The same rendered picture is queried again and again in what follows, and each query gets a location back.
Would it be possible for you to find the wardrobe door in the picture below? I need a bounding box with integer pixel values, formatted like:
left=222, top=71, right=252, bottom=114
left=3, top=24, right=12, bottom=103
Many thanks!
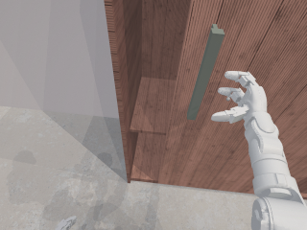
left=157, top=0, right=307, bottom=195
left=296, top=177, right=307, bottom=194

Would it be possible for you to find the right robot upper arm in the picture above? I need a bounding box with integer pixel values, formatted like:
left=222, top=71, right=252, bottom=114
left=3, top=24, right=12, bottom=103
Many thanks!
left=250, top=196, right=307, bottom=230

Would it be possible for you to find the robot right hand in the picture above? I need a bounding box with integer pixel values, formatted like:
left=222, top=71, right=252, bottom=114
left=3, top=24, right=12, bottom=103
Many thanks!
left=211, top=71, right=268, bottom=124

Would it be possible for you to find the handle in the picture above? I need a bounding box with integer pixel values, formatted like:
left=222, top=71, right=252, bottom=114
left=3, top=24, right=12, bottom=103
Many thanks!
left=187, top=24, right=224, bottom=121

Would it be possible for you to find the robot left hand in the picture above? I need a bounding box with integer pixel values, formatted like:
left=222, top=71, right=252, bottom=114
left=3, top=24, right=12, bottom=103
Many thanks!
left=56, top=216, right=77, bottom=230

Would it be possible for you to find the robot right forearm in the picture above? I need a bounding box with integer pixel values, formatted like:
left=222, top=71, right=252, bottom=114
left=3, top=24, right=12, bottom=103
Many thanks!
left=244, top=111, right=307, bottom=209

